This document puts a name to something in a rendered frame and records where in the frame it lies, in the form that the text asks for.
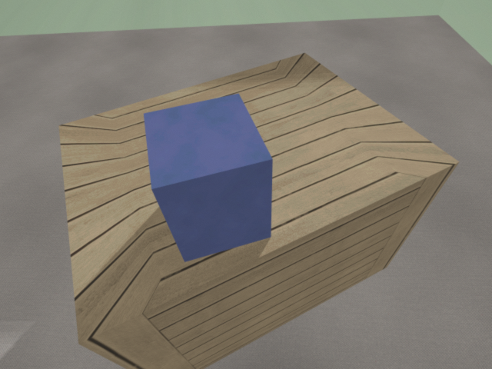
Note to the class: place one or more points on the carton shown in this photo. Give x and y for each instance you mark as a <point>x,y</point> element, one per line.
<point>211,174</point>

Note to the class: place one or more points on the pedestal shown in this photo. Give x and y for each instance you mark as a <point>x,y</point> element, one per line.
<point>350,181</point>

